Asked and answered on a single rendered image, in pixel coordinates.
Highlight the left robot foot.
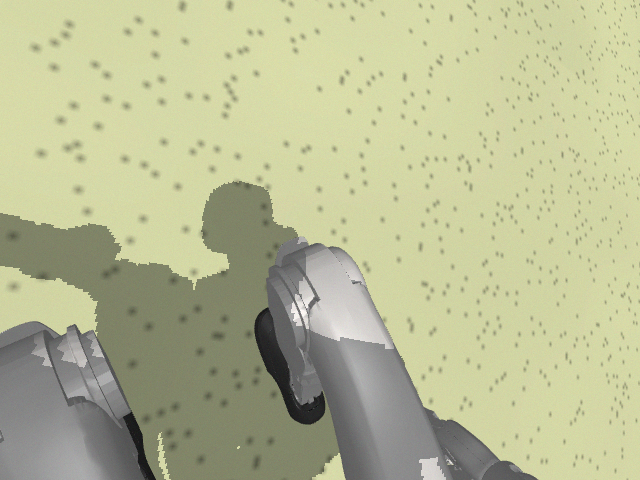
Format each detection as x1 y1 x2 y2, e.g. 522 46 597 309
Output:
123 411 156 480

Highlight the right robot foot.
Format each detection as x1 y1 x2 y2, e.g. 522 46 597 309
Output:
254 307 325 425

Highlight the right robot arm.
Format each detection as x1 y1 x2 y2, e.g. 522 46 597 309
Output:
482 461 538 480

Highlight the right robot hand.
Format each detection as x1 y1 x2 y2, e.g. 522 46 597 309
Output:
424 407 500 480

